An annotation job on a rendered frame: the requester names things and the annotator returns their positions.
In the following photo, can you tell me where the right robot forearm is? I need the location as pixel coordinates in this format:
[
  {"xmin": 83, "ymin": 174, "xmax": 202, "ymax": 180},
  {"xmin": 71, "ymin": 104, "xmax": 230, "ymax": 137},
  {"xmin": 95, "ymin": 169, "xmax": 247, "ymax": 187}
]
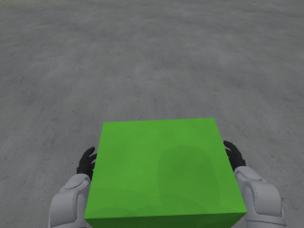
[{"xmin": 234, "ymin": 166, "xmax": 287, "ymax": 228}]

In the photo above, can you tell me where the robot right hand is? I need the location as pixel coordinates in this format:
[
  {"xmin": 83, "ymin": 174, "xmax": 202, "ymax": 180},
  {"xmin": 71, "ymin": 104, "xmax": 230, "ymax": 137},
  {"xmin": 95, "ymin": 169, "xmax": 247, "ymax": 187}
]
[{"xmin": 223, "ymin": 141, "xmax": 246, "ymax": 172}]

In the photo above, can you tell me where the robot left hand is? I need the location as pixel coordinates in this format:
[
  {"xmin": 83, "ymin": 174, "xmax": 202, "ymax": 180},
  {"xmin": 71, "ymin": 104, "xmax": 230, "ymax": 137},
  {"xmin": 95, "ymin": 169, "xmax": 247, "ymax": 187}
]
[{"xmin": 76, "ymin": 146, "xmax": 98, "ymax": 181}]

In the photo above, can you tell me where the left robot forearm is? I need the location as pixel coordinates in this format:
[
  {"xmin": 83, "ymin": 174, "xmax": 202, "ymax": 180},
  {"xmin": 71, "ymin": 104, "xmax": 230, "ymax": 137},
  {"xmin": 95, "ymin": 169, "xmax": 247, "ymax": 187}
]
[{"xmin": 47, "ymin": 173, "xmax": 91, "ymax": 228}]

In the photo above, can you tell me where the carton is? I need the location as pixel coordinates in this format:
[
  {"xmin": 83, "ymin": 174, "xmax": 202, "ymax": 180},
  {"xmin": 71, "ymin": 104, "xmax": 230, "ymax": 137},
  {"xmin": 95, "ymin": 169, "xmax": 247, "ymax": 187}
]
[{"xmin": 84, "ymin": 118, "xmax": 248, "ymax": 228}]

